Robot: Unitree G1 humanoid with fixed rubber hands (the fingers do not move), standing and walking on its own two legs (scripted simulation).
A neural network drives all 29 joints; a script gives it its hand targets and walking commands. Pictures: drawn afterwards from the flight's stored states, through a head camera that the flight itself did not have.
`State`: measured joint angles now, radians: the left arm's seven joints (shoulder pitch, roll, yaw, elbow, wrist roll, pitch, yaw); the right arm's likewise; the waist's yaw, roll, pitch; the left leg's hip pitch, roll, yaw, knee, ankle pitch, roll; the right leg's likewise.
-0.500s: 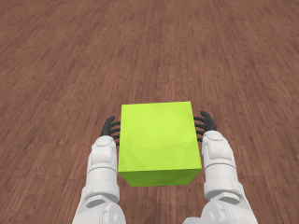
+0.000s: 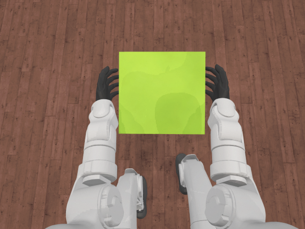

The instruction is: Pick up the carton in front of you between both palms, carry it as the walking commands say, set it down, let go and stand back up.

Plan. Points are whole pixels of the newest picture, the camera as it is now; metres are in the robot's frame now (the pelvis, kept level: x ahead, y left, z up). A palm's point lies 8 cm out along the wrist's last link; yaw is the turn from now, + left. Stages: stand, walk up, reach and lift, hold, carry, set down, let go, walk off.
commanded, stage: set down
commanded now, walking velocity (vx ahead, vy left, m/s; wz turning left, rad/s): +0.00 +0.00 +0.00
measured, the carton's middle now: (160, 96) +0.45 -0.04 -0.17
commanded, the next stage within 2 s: none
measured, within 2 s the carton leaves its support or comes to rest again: rests again in 1.70 s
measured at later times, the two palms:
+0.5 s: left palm (119, 96) +0.48 +0.09 -0.22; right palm (206, 103) +0.42 -0.19 -0.22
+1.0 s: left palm (127, 97) +0.52 +0.09 -0.37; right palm (197, 104) +0.45 -0.20 -0.36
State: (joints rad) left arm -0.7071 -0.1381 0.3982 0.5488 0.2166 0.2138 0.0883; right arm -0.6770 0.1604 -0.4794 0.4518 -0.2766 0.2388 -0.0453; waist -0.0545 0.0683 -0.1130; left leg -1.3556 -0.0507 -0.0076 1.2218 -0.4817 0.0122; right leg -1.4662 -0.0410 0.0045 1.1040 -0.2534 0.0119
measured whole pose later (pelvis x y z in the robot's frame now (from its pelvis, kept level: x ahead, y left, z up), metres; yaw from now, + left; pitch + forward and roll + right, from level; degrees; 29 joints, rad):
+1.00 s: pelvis -0.04 +0.01 -0.23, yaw +0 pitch +47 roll -2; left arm -1.39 0.24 0.16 0.97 0.13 0.27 0.08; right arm -1.22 0.03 -0.60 0.67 -0.17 0.29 -0.15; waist -0.14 0.02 0.07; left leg -2.22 -0.08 -0.01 2.05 -0.65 0.02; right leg -2.33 -0.04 0.02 1.86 -0.36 0.04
